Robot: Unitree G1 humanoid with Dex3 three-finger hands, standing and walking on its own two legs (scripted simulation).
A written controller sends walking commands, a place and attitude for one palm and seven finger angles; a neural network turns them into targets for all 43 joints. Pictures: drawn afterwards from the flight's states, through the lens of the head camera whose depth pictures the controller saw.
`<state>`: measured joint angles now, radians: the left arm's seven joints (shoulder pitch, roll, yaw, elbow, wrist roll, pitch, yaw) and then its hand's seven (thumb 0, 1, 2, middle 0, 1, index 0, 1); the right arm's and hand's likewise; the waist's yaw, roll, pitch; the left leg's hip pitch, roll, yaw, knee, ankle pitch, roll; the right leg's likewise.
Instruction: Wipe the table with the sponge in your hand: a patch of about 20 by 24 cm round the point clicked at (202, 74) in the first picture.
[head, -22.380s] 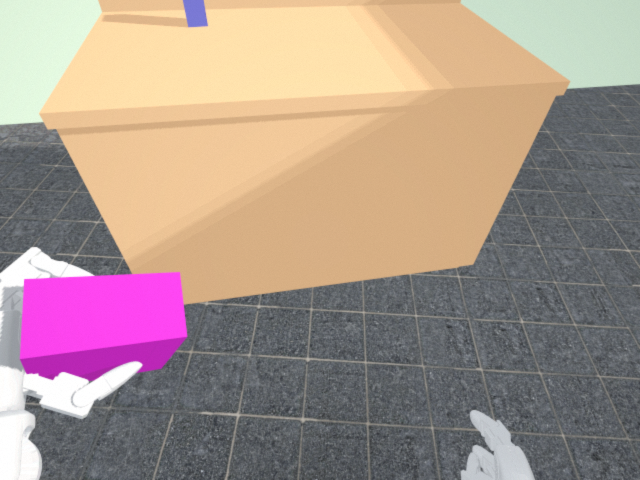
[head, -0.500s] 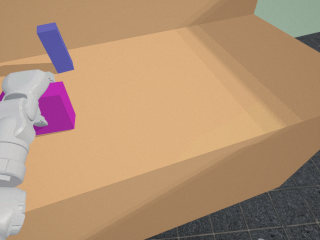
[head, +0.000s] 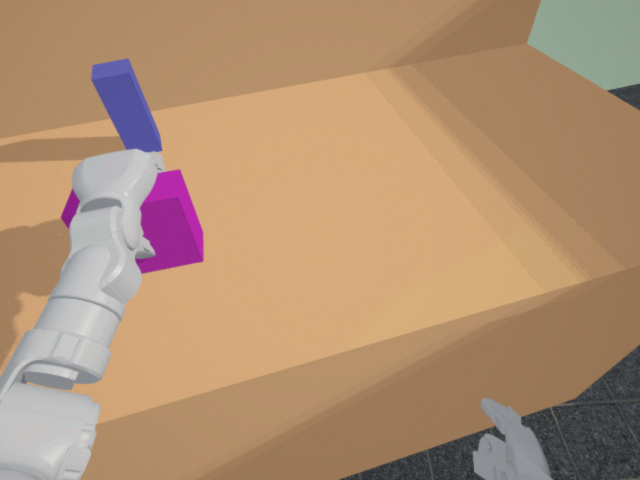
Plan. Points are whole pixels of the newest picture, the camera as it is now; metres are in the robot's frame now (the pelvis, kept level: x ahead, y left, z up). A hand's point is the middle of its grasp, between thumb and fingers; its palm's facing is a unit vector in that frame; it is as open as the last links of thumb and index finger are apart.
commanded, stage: wipe back along the middle lane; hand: left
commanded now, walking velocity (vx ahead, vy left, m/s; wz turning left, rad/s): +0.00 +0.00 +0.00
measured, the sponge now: (146, 236) +0.38 +0.29 +0.10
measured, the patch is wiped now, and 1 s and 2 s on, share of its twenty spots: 0.55 0.70 0.75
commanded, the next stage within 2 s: slide across to the third lane in 1.52 s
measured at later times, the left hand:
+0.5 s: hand (138, 238) +0.34 +0.26 +0.14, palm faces +0.05 -0.01 -1.00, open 10.4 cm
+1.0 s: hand (134, 267) +0.30 +0.25 +0.14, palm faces +0.12 -0.04 -0.99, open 10.4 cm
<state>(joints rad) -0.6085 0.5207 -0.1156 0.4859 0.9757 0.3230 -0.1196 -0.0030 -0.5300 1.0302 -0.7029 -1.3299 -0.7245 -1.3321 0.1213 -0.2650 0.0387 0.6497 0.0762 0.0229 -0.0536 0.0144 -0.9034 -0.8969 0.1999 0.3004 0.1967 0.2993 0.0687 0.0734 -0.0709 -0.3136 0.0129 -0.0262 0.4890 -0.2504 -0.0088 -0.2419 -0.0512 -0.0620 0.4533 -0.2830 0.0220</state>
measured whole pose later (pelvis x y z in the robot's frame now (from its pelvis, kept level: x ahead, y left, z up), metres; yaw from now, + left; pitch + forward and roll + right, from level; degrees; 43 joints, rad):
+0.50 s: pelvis +0.00 -0.01 +0.00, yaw -1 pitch +2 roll +0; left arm -0.35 0.52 -0.09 0.20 0.96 0.38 -0.12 -0.01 -0.52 1.03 -0.69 -1.33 -0.71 -1.34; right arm 0.13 -0.29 0.03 0.63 0.08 0.06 -0.04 0.02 -0.90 -0.90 0.20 0.30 0.19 0.30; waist 0.07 0.10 -0.08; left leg -0.28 0.03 -0.02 0.51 -0.27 -0.02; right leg -0.23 -0.04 -0.05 0.50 -0.31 0.01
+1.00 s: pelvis -0.01 -0.01 +0.00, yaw -1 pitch +1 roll +0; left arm -0.16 0.49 -0.12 -0.06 0.95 0.48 -0.09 0.00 -0.51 1.03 -0.68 -1.34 -0.70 -1.34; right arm 0.07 -0.28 0.05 0.61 0.09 0.07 -0.02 0.02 -0.90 -0.90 0.20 0.30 0.19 0.30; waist 0.10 0.11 -0.09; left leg -0.26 0.03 -0.01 0.53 -0.28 -0.02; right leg -0.22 -0.04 -0.04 0.53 -0.32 0.01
